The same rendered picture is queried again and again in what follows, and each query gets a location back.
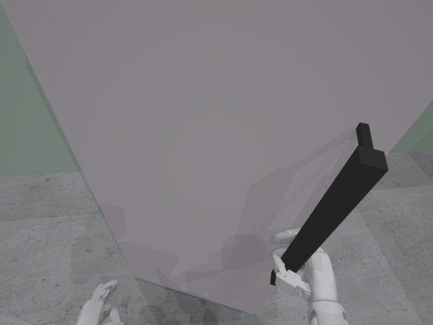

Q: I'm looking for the right robot forearm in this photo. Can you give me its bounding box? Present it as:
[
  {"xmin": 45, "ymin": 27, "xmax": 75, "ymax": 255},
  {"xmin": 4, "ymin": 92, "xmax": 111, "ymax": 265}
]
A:
[{"xmin": 307, "ymin": 300, "xmax": 350, "ymax": 325}]

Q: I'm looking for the fridge door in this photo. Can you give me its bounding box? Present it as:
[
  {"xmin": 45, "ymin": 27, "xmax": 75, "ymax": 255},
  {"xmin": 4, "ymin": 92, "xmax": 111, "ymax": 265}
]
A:
[{"xmin": 0, "ymin": 0, "xmax": 433, "ymax": 314}]

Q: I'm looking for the left robot hand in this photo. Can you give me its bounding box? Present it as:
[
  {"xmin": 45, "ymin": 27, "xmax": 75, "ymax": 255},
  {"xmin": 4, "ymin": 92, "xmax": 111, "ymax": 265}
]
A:
[{"xmin": 75, "ymin": 280, "xmax": 124, "ymax": 325}]

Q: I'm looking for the handle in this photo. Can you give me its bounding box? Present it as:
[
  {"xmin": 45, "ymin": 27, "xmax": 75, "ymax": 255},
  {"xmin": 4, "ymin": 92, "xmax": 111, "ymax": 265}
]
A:
[{"xmin": 270, "ymin": 123, "xmax": 388, "ymax": 286}]

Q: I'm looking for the right robot hand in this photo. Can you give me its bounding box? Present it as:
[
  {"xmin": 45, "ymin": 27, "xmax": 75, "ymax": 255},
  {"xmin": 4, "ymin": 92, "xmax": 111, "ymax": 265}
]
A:
[{"xmin": 271, "ymin": 228, "xmax": 338, "ymax": 307}]

